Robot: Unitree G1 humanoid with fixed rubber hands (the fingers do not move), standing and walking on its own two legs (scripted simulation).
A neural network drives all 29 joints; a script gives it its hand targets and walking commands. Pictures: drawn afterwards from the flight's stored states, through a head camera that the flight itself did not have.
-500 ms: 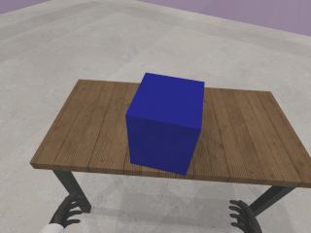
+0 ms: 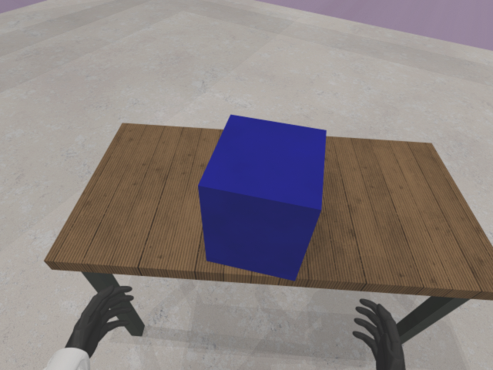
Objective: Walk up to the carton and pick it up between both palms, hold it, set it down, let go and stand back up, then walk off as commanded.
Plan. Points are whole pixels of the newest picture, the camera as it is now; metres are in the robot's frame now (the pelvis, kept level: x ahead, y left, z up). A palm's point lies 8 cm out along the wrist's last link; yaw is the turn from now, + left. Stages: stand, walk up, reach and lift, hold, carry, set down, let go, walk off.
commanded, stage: reach and lift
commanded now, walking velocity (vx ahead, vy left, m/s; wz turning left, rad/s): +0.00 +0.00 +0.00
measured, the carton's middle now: (263, 199) +0.46 -0.01 -0.01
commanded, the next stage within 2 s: none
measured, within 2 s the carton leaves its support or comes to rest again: neither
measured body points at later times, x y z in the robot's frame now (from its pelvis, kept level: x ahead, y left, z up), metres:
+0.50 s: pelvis +0.02 +0.00 +0.00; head +0.03 +0.02 +0.45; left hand +0.23 +0.26 -0.01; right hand +0.22 -0.18 +0.00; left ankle +0.03 +0.13 -0.74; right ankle +0.01 -0.16 -0.74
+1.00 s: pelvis +0.02 +0.00 +0.00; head +0.04 +0.01 +0.45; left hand +0.30 +0.24 +0.03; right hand +0.27 -0.17 +0.03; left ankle +0.03 +0.13 -0.74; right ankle +0.01 -0.16 -0.74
